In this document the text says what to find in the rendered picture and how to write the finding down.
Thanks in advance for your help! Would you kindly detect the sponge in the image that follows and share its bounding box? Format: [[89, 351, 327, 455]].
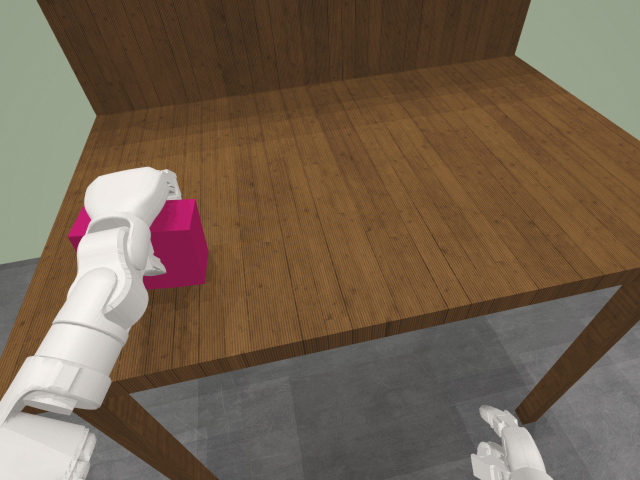
[[68, 199, 208, 290]]

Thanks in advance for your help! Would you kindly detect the robot right hand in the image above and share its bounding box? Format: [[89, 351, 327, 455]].
[[471, 405, 547, 480]]

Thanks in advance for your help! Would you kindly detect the table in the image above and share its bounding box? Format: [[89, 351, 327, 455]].
[[0, 0, 640, 480]]

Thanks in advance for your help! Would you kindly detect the left robot forearm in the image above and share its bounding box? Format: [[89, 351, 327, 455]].
[[0, 211, 151, 428]]

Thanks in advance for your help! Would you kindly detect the robot left hand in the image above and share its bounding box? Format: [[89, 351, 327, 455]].
[[84, 167, 182, 276]]

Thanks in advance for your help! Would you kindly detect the left robot upper arm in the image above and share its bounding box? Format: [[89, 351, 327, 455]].
[[0, 410, 97, 480]]

